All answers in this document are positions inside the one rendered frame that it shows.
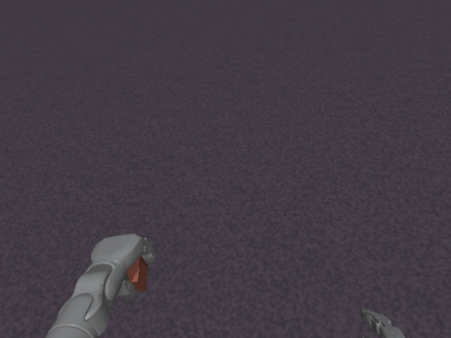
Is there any left robot hand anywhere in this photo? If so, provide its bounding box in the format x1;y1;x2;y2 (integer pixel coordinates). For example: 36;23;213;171
91;234;155;298

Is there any left robot arm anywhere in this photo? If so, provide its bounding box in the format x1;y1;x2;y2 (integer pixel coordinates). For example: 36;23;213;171
45;260;125;338

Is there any cube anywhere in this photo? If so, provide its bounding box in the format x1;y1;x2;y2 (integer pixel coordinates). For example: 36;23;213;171
126;256;148;292

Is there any right robot hand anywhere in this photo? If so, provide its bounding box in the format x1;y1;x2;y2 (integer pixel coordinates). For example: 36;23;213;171
360;308;405;338

